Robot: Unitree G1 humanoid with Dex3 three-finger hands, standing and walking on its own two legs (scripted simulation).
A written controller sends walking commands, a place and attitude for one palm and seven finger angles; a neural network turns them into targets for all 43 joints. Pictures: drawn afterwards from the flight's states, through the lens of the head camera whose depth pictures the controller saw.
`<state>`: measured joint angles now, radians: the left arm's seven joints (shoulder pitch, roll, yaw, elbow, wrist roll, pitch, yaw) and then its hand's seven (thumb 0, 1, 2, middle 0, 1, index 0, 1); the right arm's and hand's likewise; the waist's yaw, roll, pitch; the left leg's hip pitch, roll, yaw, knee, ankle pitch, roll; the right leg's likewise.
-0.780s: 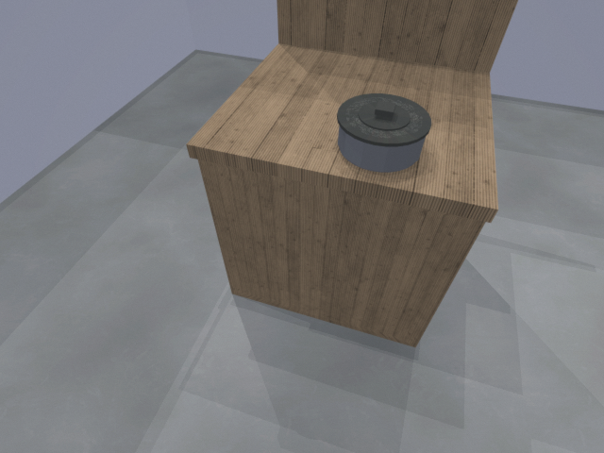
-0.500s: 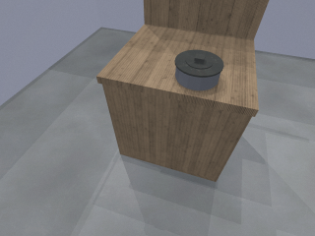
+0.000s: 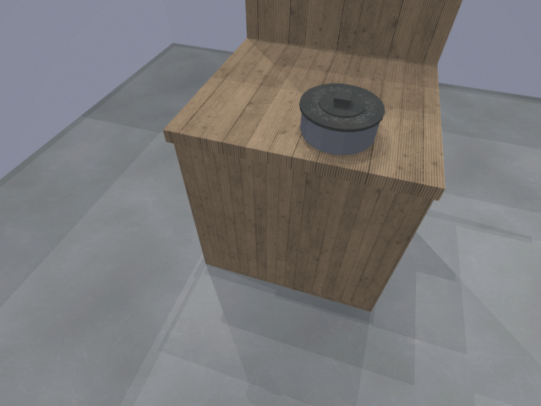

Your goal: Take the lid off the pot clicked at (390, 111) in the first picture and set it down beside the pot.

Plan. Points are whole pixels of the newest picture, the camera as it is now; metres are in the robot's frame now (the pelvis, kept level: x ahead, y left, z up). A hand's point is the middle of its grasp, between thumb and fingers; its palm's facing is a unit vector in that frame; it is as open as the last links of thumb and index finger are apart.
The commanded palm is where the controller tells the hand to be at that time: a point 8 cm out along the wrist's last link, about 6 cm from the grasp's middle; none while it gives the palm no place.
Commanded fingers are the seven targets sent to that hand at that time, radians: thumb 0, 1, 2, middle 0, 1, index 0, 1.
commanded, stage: turn to face it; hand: left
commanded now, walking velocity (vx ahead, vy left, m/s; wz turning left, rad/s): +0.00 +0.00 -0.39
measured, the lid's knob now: (343, 97) +0.79 -0.13 +0.05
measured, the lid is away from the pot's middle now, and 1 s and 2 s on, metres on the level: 0.00 0.00 0.00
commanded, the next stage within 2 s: take the last steps up to it in 0.60 s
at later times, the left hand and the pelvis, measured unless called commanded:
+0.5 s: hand out of the picture +0.06 +0.19 -0.18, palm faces -0.08 -0.97 -0.24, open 7.4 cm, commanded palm none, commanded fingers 0.00 0.90 0.90 -0.20 -0.30 -0.20 -0.30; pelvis -0.01 +0.00 -0.02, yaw -7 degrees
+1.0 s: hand out of the picture +0.12 +0.14 -0.17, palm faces -0.23 -0.95 -0.21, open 7.3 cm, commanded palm none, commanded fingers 0.00 0.90 0.90 -0.20 -0.30 -0.20 -0.30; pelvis +0.02 -0.03 -0.01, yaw -15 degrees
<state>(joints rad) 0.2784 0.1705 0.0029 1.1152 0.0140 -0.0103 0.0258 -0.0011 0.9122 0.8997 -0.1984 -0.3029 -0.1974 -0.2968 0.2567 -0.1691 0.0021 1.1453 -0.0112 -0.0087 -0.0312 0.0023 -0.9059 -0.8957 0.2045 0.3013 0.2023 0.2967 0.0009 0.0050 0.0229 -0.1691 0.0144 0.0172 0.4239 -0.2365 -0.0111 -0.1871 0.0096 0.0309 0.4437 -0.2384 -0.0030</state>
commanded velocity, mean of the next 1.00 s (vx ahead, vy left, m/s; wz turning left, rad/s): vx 0.10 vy -0.02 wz -0.23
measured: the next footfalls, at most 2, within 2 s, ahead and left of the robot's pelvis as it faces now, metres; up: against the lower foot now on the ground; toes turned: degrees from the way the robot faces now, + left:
right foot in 0.92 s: +0.00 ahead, -0.13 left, +0.00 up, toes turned -21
left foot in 1.30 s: +0.28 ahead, +0.02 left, +0.00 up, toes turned -9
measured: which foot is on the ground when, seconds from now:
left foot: down 0.00-0.92, up 0.94-1.00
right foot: down 0.00-0.60, up 0.62-0.90, down 0.92-1.00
